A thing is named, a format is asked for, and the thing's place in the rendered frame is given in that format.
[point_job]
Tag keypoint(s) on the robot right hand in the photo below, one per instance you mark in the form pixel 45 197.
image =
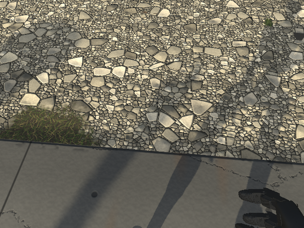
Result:
pixel 287 214

